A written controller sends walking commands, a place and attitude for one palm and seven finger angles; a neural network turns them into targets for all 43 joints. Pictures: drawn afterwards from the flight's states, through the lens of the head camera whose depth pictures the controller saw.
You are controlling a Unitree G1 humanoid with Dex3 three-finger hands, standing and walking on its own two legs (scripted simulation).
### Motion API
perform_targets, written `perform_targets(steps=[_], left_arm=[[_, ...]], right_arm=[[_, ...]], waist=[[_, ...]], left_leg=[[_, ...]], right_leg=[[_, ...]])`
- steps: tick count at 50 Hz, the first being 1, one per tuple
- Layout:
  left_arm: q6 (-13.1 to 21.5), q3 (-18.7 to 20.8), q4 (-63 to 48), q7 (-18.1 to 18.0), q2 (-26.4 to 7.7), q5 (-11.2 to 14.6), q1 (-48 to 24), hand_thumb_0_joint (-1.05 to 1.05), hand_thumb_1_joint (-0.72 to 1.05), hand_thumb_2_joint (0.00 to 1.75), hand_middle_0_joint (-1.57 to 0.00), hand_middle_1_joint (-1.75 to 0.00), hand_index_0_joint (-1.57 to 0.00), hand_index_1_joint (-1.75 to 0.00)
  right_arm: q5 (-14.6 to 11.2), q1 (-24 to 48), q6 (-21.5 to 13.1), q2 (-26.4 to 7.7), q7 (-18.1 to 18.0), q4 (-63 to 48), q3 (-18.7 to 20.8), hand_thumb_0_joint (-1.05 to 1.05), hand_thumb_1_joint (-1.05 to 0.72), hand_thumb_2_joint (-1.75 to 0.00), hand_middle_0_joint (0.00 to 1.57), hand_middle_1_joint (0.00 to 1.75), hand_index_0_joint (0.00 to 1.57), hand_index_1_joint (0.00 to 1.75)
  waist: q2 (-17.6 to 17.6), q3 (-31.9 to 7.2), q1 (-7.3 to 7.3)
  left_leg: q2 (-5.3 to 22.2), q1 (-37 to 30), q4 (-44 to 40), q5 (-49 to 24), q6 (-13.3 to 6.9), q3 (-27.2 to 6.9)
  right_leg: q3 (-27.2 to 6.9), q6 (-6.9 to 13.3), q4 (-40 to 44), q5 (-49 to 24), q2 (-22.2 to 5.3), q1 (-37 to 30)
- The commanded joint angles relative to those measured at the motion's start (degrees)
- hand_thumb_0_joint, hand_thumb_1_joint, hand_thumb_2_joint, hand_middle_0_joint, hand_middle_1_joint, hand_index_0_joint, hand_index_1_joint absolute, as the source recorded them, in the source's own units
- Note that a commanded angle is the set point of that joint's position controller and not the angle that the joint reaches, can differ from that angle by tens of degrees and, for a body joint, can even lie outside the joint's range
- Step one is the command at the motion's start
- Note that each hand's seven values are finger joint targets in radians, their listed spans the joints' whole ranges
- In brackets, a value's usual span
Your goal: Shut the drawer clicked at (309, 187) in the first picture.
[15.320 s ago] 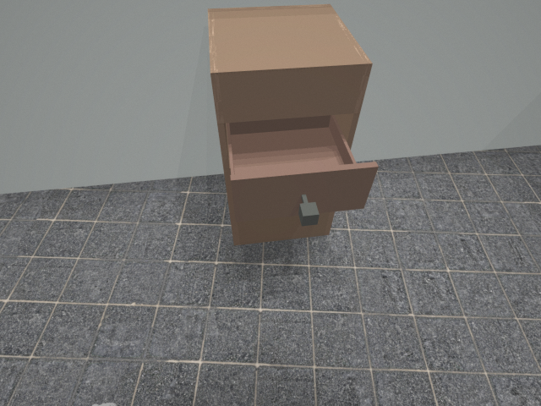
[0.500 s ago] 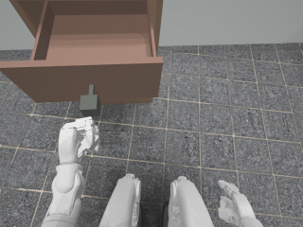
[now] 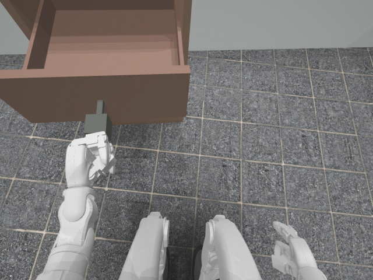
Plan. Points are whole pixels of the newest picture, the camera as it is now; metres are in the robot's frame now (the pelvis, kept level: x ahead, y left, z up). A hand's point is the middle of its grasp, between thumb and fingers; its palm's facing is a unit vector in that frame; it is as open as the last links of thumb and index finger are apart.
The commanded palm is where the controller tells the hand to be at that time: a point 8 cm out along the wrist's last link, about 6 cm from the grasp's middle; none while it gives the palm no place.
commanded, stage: push the drawer shut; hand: left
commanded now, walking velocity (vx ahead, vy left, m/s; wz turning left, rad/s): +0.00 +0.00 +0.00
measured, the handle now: (99, 118) +0.44 +0.22 -0.01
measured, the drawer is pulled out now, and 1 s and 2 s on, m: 0.23 0.11 0.00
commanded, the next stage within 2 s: none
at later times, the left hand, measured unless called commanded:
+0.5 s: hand (110, 137) +0.39 +0.18 -0.01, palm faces +0.14 -0.99 -0.05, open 3.1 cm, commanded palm +0.40 +0.22 +0.00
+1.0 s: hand (112, 106) +0.47 +0.19 -0.01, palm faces +0.16 -0.99 -0.04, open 3.1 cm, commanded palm +0.46 +0.22 +0.00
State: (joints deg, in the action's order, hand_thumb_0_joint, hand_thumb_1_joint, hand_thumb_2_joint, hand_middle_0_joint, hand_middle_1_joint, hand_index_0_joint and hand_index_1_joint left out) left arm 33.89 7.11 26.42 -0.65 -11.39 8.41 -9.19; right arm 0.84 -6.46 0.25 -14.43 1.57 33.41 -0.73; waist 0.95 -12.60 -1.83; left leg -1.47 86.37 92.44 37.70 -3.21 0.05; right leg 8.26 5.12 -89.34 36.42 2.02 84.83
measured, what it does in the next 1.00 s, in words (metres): stands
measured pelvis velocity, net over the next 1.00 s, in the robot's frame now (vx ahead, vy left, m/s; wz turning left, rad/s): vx -0.02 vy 0.01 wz -0.03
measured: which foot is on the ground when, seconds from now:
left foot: down 0.00-1.00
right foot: down 0.00-1.00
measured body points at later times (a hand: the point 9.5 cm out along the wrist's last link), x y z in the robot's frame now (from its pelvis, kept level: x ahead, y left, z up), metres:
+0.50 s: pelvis -0.02 -0.01 -0.01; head +0.14 +0.02 +0.41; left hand +0.38 +0.24 -0.01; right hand +0.12 -0.26 -0.13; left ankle +0.03 +0.09 -0.54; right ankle +0.04 -0.08 -0.54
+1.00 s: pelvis -0.02 +0.01 -0.01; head +0.16 +0.04 +0.40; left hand +0.46 +0.25 -0.01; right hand +0.05 -0.26 -0.13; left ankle +0.03 +0.09 -0.54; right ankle +0.04 -0.08 -0.54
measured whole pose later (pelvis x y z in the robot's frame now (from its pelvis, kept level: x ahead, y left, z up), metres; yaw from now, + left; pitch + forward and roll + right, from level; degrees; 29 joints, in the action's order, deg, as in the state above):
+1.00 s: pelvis -0.02 +0.01 -0.01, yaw -2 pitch +33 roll -5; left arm 36.6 19.9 60.7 1.1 -22.0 3.9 -43.1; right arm 2.8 -13.0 3.0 -15.6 1.1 36.9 -2.8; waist 1.9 -11.2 -8.3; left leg -0.7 92.4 94.4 35.5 -4.2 0.1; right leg 8.5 4.2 -90.1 33.4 2.4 90.5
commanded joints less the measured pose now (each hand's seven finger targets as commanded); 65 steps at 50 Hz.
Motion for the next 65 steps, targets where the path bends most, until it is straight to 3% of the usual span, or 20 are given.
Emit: perform_targets(steps=[1, 4, 9, 14, 23, 27, 29, 32, 37, 39, 42, 49, 52, 56, 61, 63, 65], left_arm=[[4.3, 3.1, -12.2, 0.1, -7.5, 0.8, -16.1, 0.00, 0.90, 0.90, -1.40, -1.60, -1.40, -1.60], [4.5, 5.2, -11.1, 0.6, -10.5, 0.7, -19.7, 0.00, 0.90, 0.90, -1.40, -1.60, -1.40, -1.60], [4.4, 6.1, -7.9, 1.6, -11.9, 1.3, -26.3, 0.00, 0.90, 0.90, -1.40, -1.60, -1.40, -1.60], [4.2, 6.2, -6.2, 2.2, -12.8, 1.5, -32.1, 0.00, 0.90, 0.90, -1.40, -1.60, -1.40, -1.60], [3.6, 9.1, 1.8, 1.6, -16.2, 1.1, -40.5, 0.00, 0.90, 0.90, -1.40, -1.60, -1.40, -1.60], [4.6, 9.6, 4.7, 1.4, -17.2, 0.5, -45.2, 0.00, 0.90, 0.90, -1.40, -1.60, -1.40, -1.60], [4.8, 11.4, 7.3, 1.3, -18.9, 0.4, -45.1, 0.00, 0.90, 0.90, -1.40, -1.60, -1.40, -1.60], [5.6, 10.6, 9.4, 1.3, -18.0, -0.4, -48.4, 0.00, 0.90, 0.90, -1.40, -1.60, -1.40, -1.60], [6.4, 12.8, 13.7, 0.9, -20.5, -1.5, -52.4, 0.00, 0.90, 0.90, -1.40, -1.60, -1.40, -1.60], [6.6, 11.9, 14.9, 0.8, -19.6, -2.0, -54.9, 0.00, 0.90, 0.90, -1.40, -1.60, -1.40, -1.60], [6.4, 13.6, 17.9, 0.5, -21.9, -2.6, -57.6, 0.00, 0.90, 0.90, -1.40, -1.60, -1.40, -1.60], [6.1, 15.3, 21.5, 0.7, -24.8, -4.0, -62.5, 0.00, 0.90, 0.90, -1.40, -1.60, -1.40, -1.60], [5.7, 14.6, 22.4, 0.9, -24.5, -4.5, -64.8, 0.00, 0.90, 0.90, -1.40, -1.60, -1.40, -1.60], [5.4, 15.3, 22.6, 0.8, -25.2, -4.8, -65.5, 0.00, 0.90, 0.90, -1.40, -1.60, -1.40, -1.60], [4.3, 17.9, 25.2, 0.7, -29.6, -5.3, -68.0, 0.00, 0.90, 0.90, -1.40, -1.60, -1.40, -1.60], [4.2, 18.8, 24.5, 0.9, -31.2, -5.6, -68.5, 0.00, 0.90, 0.90, -1.40, -1.60, -1.40, -1.60], [4.2, 18.3, 24.1, 1.3, -30.7, -5.6, -69.2, 0.00, 0.90, 0.90, -1.40, -1.60, -1.40, -1.60]], right_arm=[[0.1, -3.6, -2.0, -8.3, -1.0, -4.9, 3.1, 0.00, -0.90, -0.90, 0.20, 0.30, 0.20, 0.30], [0.1, -4.0, -2.1, -8.5, -1.5, -4.4, 2.9, 0.00, -0.90, -0.90, 0.20, 0.30, 0.20, 0.30], [0.0, -4.5, -2.3, -8.8, -2.3, -3.6, 2.7, 0.00, -0.90, -0.90, 0.20, 0.30, 0.20, 0.30], [0.0, -5.4, -2.5, -9.3, -2.7, -3.3, 2.6, 0.00, -0.90, -0.90, 0.20, 0.30, 0.20, 0.30], [0.0, -7.4, -2.4, -9.9, -3.1, -2.3, 2.1, 0.00, -0.90, -0.90, 0.20, 0.30, 0.20, 0.30], [0.4, -8.4, -2.4, -10.2, -2.8, -1.8, 2.0, 0.00, -0.90, -0.90, 0.20, 0.30, 0.20, 0.30], [0.5, -9.1, -2.2, -10.4, -2.8, -1.7, 2.0, 0.00, -0.90, -0.90, 0.20, 0.30, 0.20, 0.30], [0.8, -9.7, -1.9, -10.6, -2.5, -1.3, 2.1, 0.00, -0.90, -0.90, 0.20, 0.30, 0.20, 0.30], [1.3, -11.5, -0.9, -11.3, -2.0, -0.6, 2.1, 0.00, -0.90, -0.90, 0.20, 0.30, 0.20, 0.30], [1.5, -12.2, -0.5, -11.5, -1.8, -0.4, 2.2, 0.00, -0.90, -0.90, 0.20, 0.30, 0.20, 0.30], [1.7, -13.0, 0.3, -11.9, -1.7, 0.1, 2.0, 0.00, -0.90, -0.90, 0.20, 0.30, 0.20, 0.30], [2.2, -14.8, 2.4, -12.4, -1.4, -0.2, 1.7, 0.00, -0.90, -0.90, 0.20, 0.30, 0.20, 0.30], [2.4, -15.5, 3.2, -12.7, -1.2, 0.3, 1.8, 0.00, -0.90, -0.90, 0.20, 0.30, 0.20, 0.30], [2.5, -16.3, 4.3, -12.8, -0.9, 0.2, 1.8, 0.00, -0.90, -0.90, 0.20, 0.30, 0.20, 0.30], [2.6, -17.1, 5.3, -12.7, -0.9, 0.1, 1.2, 0.00, -0.90, -0.90, 0.20, 0.30, 0.20, 0.30], [2.7, -17.1, 5.7, -12.7, -0.9, -0.3, 1.0, 0.00, -0.90, -0.90, 0.20, 0.30, 0.20, 0.30], [2.8, -17.5, 5.9, -12.5, -0.7, -0.3, 1.0, 0.00, -0.90, -0.90, 0.20, 0.30, 0.20, 0.30]], waist=[[2.4, -29.2, -2.18], [1.9, -28.2, -2.72], [3.1, -27.3, -3.71], [5.0, -28.9, -4.27], [4.2, -27.9, -5.21], [6.7, -28.6, -5.63], [5.1, -28.3, -5.61], [6.9, -28.9, -6.15], [7.6, -29.5, -6.51], [8.8, -29.7, -7.39], [7.1, -29.6, -8.04], [9.4, -30.7, -8.61], [10.5, -32.0, -9.47], [11.5, -33.7, -9.55], [9.6, -31.3, -10.35], [11.5, -32.9, -9.87], [13.2, -34.0, -10.04]], left_leg=[[0.6, -17.9, -9.6, -19.7, 1.6, -4.6], [0.7, -14.8, -8.9, -17.7, 1.3, -4.3], [0.7, -13.1, -8.4, -14.7, 1.2, -4.2], [0.8, -15.0, -9.1, -13.4, 1.2, -4.7], [0.7, -13.2, -10.1, -9.3, 1.2, -4.7], [0.7, -14.1, -10.2, -9.9, 1.4, -4.9], [0.8, -13.9, -10.4, -10.2, 1.3, -5.1], [0.9, -15.4, -10.7, -10.8, 1.5, -5.4], [1.2, -17.2, -11.0, -11.9, 1.7, -6.3], [1.4, -19.2, -11.4, -12.6, 1.8, -7.2], [1.3, -17.6, -10.7, -12.0, 1.6, -7.0], [1.7, -19.6, -10.7, -13.8, 1.8, -8.4], [2.1, -22.0, -10.6, -15.4, 2.2, -9.3], [2.5, -24.1, -10.3, -18.9, 2.5, -9.9], [2.3, -18.5, -9.1, -17.9, 1.5, -8.6], [2.3, -18.8, -8.7, -18.6, 1.5, -8.1], [2.5, -20.8, -8.7, -20.7, 1.7, -8.4]], right_leg=[[-9.2, -3.3, 11.3, -17.9, -0.6, -19.9], [-10.2, -3.3, 11.8, -16.3, -0.6, -21.2], [-11.2, -3.3, 12.9, -12.1, -0.7, -19.8], [-10.6, -3.1, 13.1, -10.1, -0.5, -18.0], [-10.8, -3.3, 14.4, -5.8, -0.3, -17.5], [-10.3, -3.2, 13.6, -6.5, -0.2, -16.1], [-9.9, -3.2, 13.5, -6.7, 0.0, -16.3], [-9.3, -3.2, 12.8, -7.4, 0.0, -14.5], [-8.1, -3.2, 11.6, -8.1, 0.2, -12.3], [-7.3, -3.1, 10.9, -8.8, 0.2, -10.2], [-7.6, -3.4, 11.0, -8.5, 0.4, -10.7], [-6.8, -3.2, 9.7, -9.4, 0.6, -8.4], [-6.4, -3.2, 9.4, -10.5, 0.6, -6.6], [-6.1, -3.2, 9.0, -12.4, 0.7, -6.4], [-6.7, -3.4, 9.7, -12.2, 0.9, -9.1], [-7.0, -3.3, 9.8, -12.5, 1.0, -9.7], [-6.7, -3.2, 9.6, -13.8, 1.0, -9.3]])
